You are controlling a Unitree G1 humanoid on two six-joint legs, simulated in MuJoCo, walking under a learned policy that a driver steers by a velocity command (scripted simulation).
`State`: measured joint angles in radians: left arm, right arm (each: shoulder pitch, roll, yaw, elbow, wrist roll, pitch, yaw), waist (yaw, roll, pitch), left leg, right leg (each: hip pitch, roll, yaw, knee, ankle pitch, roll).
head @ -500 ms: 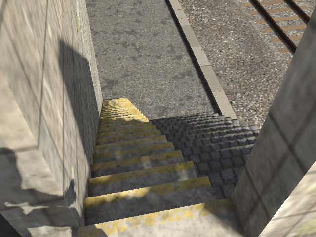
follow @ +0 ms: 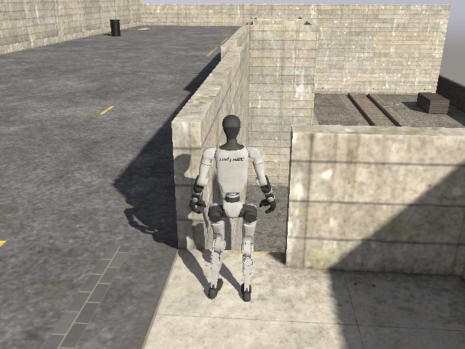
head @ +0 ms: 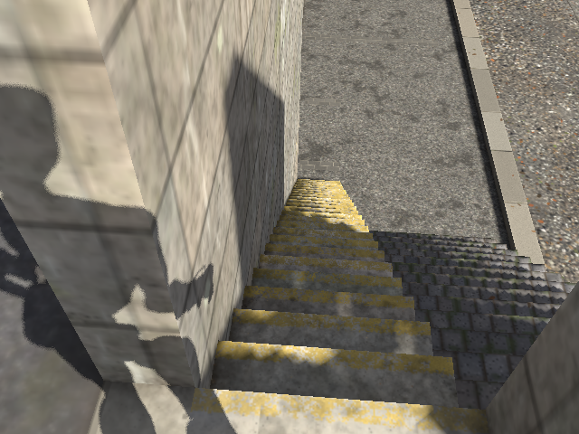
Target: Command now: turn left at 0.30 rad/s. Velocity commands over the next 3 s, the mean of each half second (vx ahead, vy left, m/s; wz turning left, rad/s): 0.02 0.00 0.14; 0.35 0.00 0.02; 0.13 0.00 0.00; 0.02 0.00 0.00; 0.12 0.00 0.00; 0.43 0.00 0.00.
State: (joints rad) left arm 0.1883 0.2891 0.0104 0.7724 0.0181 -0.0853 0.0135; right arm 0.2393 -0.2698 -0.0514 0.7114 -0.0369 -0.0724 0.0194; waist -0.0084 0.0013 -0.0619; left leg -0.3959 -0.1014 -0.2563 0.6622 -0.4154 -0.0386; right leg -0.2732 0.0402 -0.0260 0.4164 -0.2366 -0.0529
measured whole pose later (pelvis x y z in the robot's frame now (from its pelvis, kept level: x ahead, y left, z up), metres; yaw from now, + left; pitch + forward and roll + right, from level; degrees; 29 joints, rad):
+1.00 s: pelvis +0.17 +0.05 +0.00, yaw +3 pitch +1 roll +0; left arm 0.13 0.22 0.05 0.88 0.06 -0.06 -0.07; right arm 0.46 -0.17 0.00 0.95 -0.06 -0.12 0.01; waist -0.01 -0.01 -0.02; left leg 0.09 -0.03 0.05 0.17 -0.28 0.04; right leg -0.61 -0.07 0.00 0.92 -0.19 -0.07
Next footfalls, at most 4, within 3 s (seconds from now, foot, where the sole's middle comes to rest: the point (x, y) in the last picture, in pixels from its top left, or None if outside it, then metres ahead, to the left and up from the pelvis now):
0.22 left None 0.02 0.13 -0.78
0.72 left None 0.08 0.14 -0.78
1.14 right None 0.43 -0.06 -0.78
1.44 left None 0.36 0.17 -0.78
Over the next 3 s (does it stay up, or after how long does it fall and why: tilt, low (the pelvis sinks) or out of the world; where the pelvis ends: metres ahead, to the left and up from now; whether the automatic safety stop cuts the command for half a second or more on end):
stays up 0.38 0.09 0.00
